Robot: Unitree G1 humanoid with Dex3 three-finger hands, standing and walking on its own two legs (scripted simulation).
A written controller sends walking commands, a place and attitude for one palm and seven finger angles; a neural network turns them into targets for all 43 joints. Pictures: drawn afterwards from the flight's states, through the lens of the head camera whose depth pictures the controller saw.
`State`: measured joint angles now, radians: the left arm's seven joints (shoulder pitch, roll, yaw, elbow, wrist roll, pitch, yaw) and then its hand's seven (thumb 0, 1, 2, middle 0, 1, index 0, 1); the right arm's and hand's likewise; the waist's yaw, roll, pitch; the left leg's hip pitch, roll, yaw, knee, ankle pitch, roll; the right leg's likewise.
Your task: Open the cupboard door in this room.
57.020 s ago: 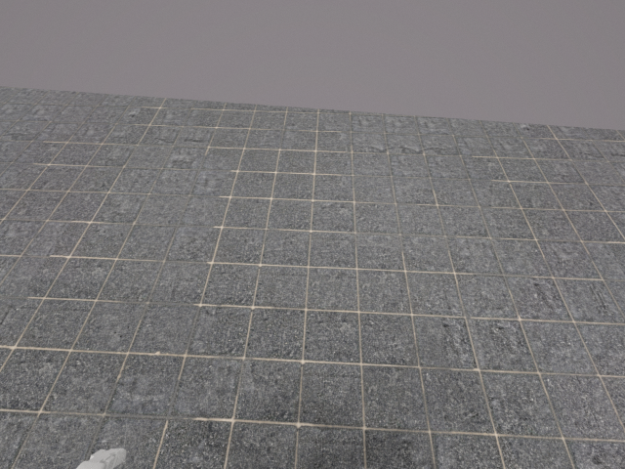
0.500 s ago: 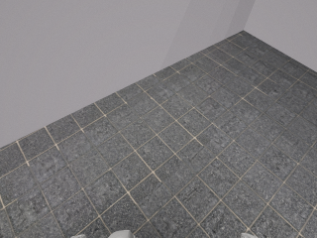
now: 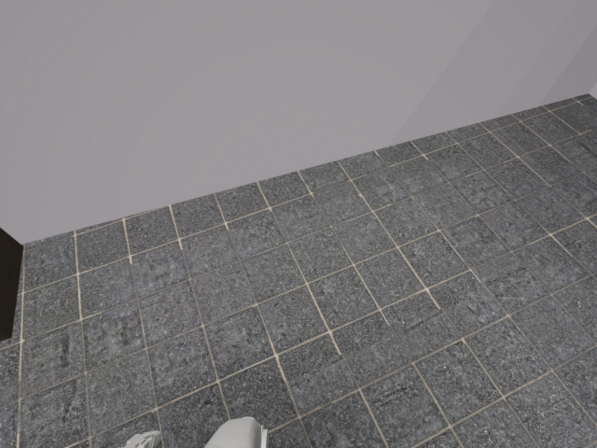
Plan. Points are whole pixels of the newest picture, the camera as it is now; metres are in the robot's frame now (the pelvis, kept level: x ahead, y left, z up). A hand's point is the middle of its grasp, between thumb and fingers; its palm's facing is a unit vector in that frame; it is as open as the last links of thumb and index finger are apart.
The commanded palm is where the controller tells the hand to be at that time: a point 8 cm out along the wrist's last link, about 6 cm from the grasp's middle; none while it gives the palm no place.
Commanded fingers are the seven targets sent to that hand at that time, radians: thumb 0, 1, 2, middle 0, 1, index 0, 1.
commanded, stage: turn to face it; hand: left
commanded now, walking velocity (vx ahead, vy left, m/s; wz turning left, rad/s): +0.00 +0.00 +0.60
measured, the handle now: out of the picture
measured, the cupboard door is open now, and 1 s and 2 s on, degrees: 47 47 47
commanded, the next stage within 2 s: take the last steps up to it in 1.84 s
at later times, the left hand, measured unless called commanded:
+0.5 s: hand out of the picture +0.06 +0.23 -0.16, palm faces +0.31 -0.91 -0.28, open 7.4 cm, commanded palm none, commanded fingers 0.00 0.90 0.90 -0.20 -0.30 -0.20 -0.30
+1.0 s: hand out of the picture -0.04 +0.21 -0.17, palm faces +0.59 -0.77 -0.25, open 7.4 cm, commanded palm none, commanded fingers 0.00 0.90 0.90 -0.20 -0.30 -0.20 -0.30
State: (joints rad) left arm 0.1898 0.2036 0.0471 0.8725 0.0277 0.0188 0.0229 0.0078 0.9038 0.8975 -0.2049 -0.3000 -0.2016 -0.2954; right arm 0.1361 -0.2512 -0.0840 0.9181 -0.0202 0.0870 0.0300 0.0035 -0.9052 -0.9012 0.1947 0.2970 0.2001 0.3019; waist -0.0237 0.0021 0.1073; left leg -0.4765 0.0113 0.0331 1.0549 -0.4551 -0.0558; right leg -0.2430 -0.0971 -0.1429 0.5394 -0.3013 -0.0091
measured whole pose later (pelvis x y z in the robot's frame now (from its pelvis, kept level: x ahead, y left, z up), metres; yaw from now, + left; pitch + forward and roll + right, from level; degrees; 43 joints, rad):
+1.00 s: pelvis +0.02 -0.02 +0.00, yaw +35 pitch +2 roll +0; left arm 0.16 0.26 0.08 0.91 0.01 0.07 0.01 0.01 0.91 0.90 -0.20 -0.30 -0.20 -0.30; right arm 0.15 -0.21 -0.05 0.90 -0.03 0.03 0.00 0.00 -0.90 -0.90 0.20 0.30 0.20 0.30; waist 0.00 -0.03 0.10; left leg -0.32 0.00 -0.03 0.55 -0.26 0.01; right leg -0.46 -0.07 -0.03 1.00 -0.47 0.08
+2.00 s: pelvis +0.07 -0.04 +0.00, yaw +65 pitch -1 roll +1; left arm 0.24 0.17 0.04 0.96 0.03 0.01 0.02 0.01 0.90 0.90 -0.21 -0.30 -0.20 -0.30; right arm 0.16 -0.21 -0.06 0.99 -0.02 0.07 0.01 0.00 -0.90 -0.90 0.20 0.30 0.20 0.30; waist 0.00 -0.01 0.08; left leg -0.40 -0.01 0.03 0.90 -0.47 -0.04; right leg -0.19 -0.08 -0.10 0.50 -0.30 0.00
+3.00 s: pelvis +0.05 +0.23 +0.00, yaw +72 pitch +0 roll +0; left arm 0.32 0.20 0.07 1.12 0.03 0.01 -0.01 0.01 0.91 0.90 -0.20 -0.30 -0.20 -0.29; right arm 0.19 -0.16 -0.03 0.98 -0.04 -0.07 0.00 0.00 -0.91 -0.90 0.19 0.30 0.20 0.30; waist 0.03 -0.05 0.05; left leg -0.32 0.04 0.15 0.54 -0.24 0.05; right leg -0.41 -0.11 -0.07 1.12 -0.42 0.00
